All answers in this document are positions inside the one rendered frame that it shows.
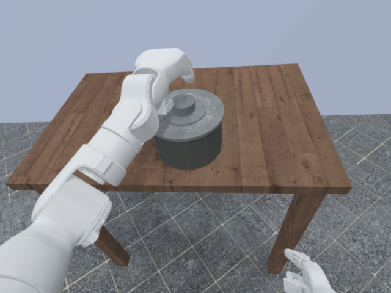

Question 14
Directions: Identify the knob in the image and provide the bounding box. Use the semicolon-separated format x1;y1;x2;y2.
172;94;196;115

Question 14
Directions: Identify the robot left upper arm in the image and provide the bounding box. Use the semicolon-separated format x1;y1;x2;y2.
0;174;112;293

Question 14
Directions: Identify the robot right hand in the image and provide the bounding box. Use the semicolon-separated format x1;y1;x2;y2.
283;249;331;293

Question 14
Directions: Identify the lid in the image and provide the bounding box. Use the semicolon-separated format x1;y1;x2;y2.
155;89;224;142

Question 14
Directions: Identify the robot left hand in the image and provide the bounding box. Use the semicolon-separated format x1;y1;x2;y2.
135;48;194;115

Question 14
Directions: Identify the pot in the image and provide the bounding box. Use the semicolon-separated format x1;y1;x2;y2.
154;123;222;170

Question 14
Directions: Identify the table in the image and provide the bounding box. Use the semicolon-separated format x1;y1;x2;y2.
6;63;352;274

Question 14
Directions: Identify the robot left forearm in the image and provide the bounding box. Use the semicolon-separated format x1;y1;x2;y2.
31;65;169;222

